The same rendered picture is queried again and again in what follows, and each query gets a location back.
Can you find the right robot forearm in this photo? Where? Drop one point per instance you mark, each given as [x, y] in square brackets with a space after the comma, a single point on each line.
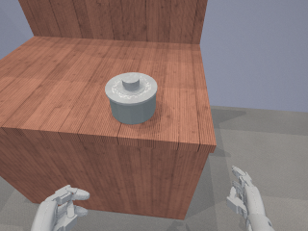
[258, 222]

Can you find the left robot hand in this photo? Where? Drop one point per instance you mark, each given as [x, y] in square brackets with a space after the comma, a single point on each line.
[64, 216]

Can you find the lid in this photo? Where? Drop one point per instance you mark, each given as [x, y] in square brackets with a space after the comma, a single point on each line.
[120, 95]

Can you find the table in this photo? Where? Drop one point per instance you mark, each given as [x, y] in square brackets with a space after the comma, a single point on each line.
[56, 122]

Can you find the knob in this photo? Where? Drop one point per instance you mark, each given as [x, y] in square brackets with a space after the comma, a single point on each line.
[130, 80]

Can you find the right robot hand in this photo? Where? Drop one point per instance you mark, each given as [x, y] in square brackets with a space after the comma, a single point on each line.
[250, 201]

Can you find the pot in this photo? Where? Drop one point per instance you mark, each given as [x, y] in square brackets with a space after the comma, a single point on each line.
[134, 114]

